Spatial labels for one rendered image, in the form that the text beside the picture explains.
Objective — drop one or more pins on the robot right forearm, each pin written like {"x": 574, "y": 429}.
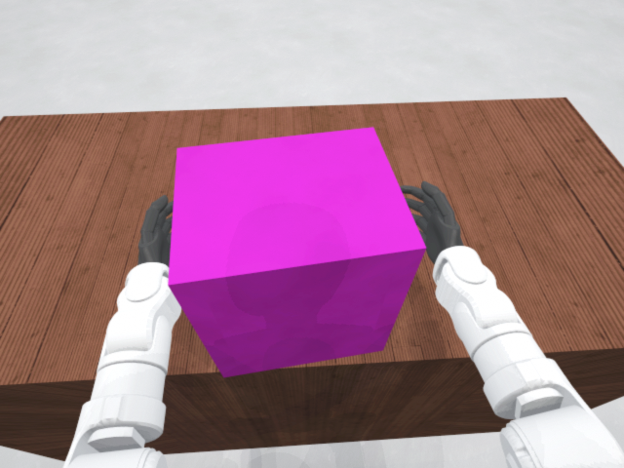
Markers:
{"x": 519, "y": 380}

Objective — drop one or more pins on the right robot upper arm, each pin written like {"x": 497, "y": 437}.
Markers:
{"x": 561, "y": 438}

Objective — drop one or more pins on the pedestal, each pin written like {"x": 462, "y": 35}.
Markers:
{"x": 536, "y": 193}

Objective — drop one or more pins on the robot right hand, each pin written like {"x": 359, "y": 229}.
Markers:
{"x": 440, "y": 229}

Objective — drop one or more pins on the robot left forearm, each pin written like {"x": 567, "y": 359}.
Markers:
{"x": 126, "y": 409}

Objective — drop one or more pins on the robot left hand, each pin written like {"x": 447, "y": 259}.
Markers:
{"x": 155, "y": 242}

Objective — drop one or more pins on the carton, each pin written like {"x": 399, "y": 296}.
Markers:
{"x": 291, "y": 250}

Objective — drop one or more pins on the left robot upper arm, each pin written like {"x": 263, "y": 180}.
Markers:
{"x": 127, "y": 458}

